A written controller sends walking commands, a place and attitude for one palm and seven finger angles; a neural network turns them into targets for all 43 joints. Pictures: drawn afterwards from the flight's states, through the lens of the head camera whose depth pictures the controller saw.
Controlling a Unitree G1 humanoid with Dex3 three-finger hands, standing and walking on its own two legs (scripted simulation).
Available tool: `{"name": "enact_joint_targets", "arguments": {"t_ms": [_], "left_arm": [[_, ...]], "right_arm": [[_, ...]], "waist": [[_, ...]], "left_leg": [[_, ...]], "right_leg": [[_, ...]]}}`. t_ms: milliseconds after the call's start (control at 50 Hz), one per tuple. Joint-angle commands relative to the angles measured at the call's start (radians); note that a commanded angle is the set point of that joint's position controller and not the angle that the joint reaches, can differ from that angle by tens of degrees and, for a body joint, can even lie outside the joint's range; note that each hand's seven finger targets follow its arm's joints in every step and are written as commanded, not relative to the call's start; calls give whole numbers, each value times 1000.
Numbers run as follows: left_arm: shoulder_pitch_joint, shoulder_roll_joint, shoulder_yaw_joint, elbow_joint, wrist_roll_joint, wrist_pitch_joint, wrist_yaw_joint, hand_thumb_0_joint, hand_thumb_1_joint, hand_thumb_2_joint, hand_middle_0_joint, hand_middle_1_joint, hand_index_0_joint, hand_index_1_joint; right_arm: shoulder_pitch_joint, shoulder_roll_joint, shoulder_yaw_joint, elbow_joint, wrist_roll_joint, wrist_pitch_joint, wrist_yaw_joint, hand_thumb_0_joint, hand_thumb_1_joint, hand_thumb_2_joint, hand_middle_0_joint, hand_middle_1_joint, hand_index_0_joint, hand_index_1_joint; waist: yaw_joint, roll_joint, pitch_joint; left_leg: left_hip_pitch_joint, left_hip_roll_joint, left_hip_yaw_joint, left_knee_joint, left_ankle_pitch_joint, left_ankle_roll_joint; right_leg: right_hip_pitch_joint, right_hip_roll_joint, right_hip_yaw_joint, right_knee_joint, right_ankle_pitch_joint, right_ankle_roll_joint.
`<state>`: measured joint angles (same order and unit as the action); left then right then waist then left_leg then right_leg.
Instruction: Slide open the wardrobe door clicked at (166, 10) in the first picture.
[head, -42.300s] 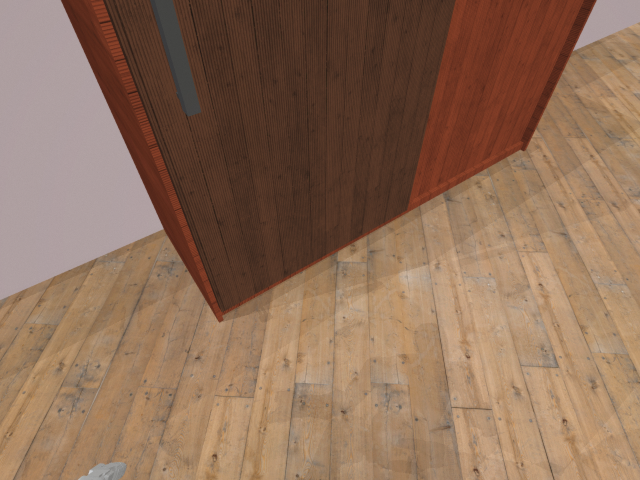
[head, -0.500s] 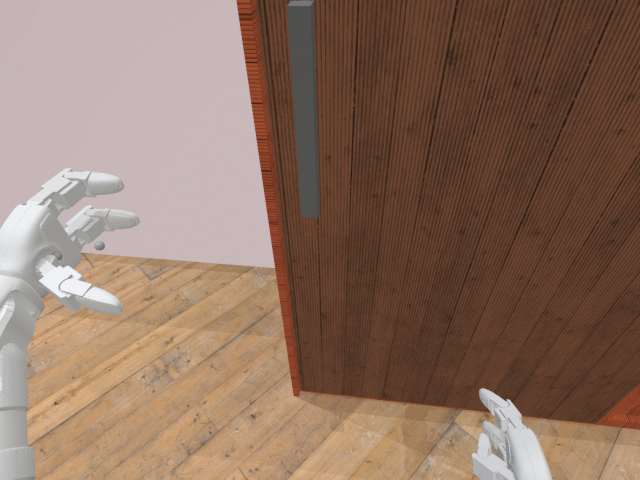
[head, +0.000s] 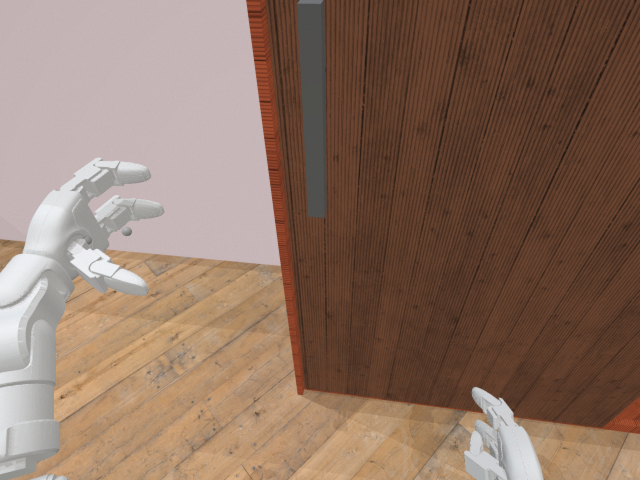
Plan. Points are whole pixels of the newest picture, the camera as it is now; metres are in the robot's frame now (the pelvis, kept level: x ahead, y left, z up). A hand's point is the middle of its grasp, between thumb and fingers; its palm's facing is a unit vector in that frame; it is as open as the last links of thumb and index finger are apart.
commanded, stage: move the hooked fingers beside the handle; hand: left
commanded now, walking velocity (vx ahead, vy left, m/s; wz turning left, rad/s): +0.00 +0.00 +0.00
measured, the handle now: (317, 119) +0.55 +0.09 +0.22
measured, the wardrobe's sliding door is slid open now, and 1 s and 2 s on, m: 0.00 0.00 0.00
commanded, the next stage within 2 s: none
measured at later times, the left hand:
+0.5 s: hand (188, 196) +0.37 +0.22 +0.20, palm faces +0.02 -1.00 -0.02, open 14.0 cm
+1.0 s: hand (223, 176) +0.42 +0.19 +0.19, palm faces +0.01 -1.00 +0.01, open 14.0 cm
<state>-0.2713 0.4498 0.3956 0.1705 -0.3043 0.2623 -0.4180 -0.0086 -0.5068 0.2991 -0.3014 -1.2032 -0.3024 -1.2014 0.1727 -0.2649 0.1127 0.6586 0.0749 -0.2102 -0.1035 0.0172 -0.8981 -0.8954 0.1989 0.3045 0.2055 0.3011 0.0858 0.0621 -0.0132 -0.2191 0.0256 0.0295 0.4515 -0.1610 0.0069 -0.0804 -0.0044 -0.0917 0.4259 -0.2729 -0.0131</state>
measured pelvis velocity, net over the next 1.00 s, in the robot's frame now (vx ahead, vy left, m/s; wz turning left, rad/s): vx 0.01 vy -0.01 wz -0.04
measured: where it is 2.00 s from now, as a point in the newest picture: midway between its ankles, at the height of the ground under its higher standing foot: outside the picture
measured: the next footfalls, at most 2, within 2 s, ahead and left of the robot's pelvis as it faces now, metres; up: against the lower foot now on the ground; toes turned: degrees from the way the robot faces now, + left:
none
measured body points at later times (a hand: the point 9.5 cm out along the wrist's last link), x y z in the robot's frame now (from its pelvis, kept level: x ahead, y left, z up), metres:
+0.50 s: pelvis +0.01 +0.00 +0.00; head -0.01 -0.02 +0.45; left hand +0.36 +0.28 +0.20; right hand +0.18 -0.24 -0.08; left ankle +0.06 +0.12 -0.74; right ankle -0.02 -0.11 -0.74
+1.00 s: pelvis +0.01 -0.01 +0.00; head +0.00 -0.02 +0.45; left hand +0.42 +0.25 +0.20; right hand +0.15 -0.26 -0.10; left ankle +0.06 +0.12 -0.74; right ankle -0.02 -0.11 -0.74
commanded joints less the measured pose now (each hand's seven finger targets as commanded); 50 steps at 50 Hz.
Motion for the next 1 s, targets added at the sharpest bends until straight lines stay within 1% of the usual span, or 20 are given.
{"name": "enact_joint_targets", "arguments": {"t_ms": [0,60,100,140,180,240,260,300,320,380,440,480,560,600,700,760,840,880,920,980], "left_arm": [[-438,272,72,-168,-11,-66,29,0,-500,300,-300,-1200,-300,-1200],[-447,270,72,-137,-2,-72,36,0,-500,300,-300,-1200,-300,-1200],[-475,272,69,-103,1,-77,42,0,-500,300,-300,-1200,-300,-1200],[-507,236,30,-107,9,-79,47,0,-500,300,-300,-1200,-300,-1200],[-506,219,21,-112,9,-86,56,0,-500,300,-300,-1200,-300,-1200],[-538,214,10,-61,18,-78,69,0,-500,300,-300,-1200,-300,-1200],[-549,211,6,-71,23,-77,74,0,-500,300,-300,-1200,-300,-1200],[-562,224,13,-50,28,-80,93,0,-500,300,-300,-1200,-300,-1200],[-584,187,-19,-55,30,-81,97,0,-500,300,-300,-1200,-300,-1200],[-552,264,58,-28,38,-92,121,0,-500,300,-300,-1200,-300,-1200],[-624,213,7,-5,42,-100,126,0,-500,300,-300,-1200,-300,-1200],[-620,219,12,6,44,-110,127,0,-500,300,-300,-1200,-300,-1200],[-614,215,20,-4,46,-117,124,0,-500,300,-300,-1200,-300,-1200],[-614,201,4,52,43,-111,123,0,-500,300,-300,-1200,-300,-1200],[-707,224,2,58,55,-121,140,0,-500,300,-300,-1200,-300,-1200],[-757,195,-27,69,60,-142,144,0,-500,300,-300,-1200,-300,-1200],[-781,181,-40,134,62,-155,152,0,-500,300,-300,-1200,-300,-1200],[-765,221,-7,196,70,-154,162,0,-500,300,-300,-1200,-300,-1200],[-825,184,-50,242,77,-153,168,0,-500,300,-300,-1200,-300,-1200],[-889,208,-43,285,86,-176,180,0,-500,300,-300,-1200,-300,-1200]], "right_arm": [[-149,-113,-56,-158,0,-54,-17,0,-900,-900,200,300,200,300],[-145,-111,-56,-161,-1,-46,-15,0,-900,-900,200,300,200,300],[-138,-114,-59,-155,0,-42,-14,0,-900,-900,200,300,200,300],[-139,-110,-58,-162,3,-41,-14,0,-900,-900,200,300,200,300],[-135,-110,-61,-164,1,-43,-12,0,-900,-900,200,300,200,300],[-118,-117,-66,-151,3,-38,-14,0,-900,-900,200,300,200,300],[-119,-118,-68,-155,2,-37,-14,0,-900,-900,200,300,200,300],[-114,-121,-70,-147,2,-33,-13,0,-900,-900,200,300,200,300],[-113,-117,-69,-148,1,-32,-13,0,-900,-900,200,300,200,300],[-96,-125,-78,-143,-6,-26,-10,0,-900,-900,200,300,200,300],[-84,-122,-79,-136,-4,-20,-12,0,-900,-900,200,300,200,300],[-78,-124,-83,-136,-3,-18,-11,0,-900,-900,200,300,200,300],[-63,-123,-89,-140,-4,-15,-4,0,-900,-900,200,300,200,300],[-55,-129,-90,-130,-2,-8,-4,0,-900,-900,200,300,200,300],[-37,-134,-97,-125,-3,1,-8,0,-900,-900,200,300,200,300],[-26,-130,-98,-119,-3,5,-9,0,-900,-900,200,300,200,300],[-8,-134,-101,-105,-4,7,-8,0,-900,-900,200,300,200,300],[5,-140,-103,-96,-7,16,-7,0,-900,-900,200,300,200,300],[13,-137,-103,-89,-6,23,-8,0,-900,-900,200,300,200,300],[40,-144,-108,-82,-11,29,-7,0,-900,-900,200,300,200,300]], "waist": [[-31,0,-187],[-27,28,-204],[-36,-14,-183],[-38,41,-187],[-37,-7,-215],[-47,-15,-199],[-43,18,-212],[-47,-4,-200],[-50,2,-206],[-31,-44,-254],[-57,-15,-232],[-54,-42,-245],[-48,10,-285],[-62,-56,-229],[-75,-37,-255],[-85,-6,-278],[-90,-26,-266],[-82,-59,-262],[-101,-48,-236],[-110,-80,-260]], "left_leg": [[185,-22,-54,-56,33,27],[189,-22,-51,-56,53,23],[172,-17,-48,-54,46,26],[184,-17,-48,-60,37,22],[193,-14,-49,-53,53,24],[183,-12,-48,-57,40,25],[186,-14,-46,-55,44,24],[172,-12,-41,-54,43,27],[179,-12,-45,-56,44,25],[177,-12,-35,-43,92,30],[181,-11,-32,-45,87,30],[181,-10,-23,-36,104,34],[205,-12,-18,-24,170,31],[161,-10,-11,-25,137,36],[168,-10,-13,-15,131,40],[188,-11,-11,-7,146,37],[172,-11,-11,-5,137,39],[149,-9,-11,-3,124,40],[134,-9,-10,-3,103,41],[128,-8,-15,6,98,43]], "right_leg": [[-136,16,57,-94,137,-4],[-124,16,52,-83,160,-9],[-134,15,56,-90,159,-4],[-141,15,55,-85,144,-9],[-129,18,54,-81,159,-9],[-147,18,54,-82,150,-6],[-145,16,56,-79,153,-8],[-145,14,60,-85,152,-6],[-148,14,58,-79,152,-8],[-107,15,64,-73,205,-6],[-130,15,64,-72,210,-6],[-120,15,68,-71,234,-3],[-104,14,67,-49,316,-8],[-125,13,70,-56,303,1],[-138,12,78,-52,290,1],[-140,14,76,-44,304,-1],[-149,15,76,-42,302,0],[-144,15,76,-43,287,1],[-172,11,79,-43,273,4],[-171,13,80,-39,261,4]]}}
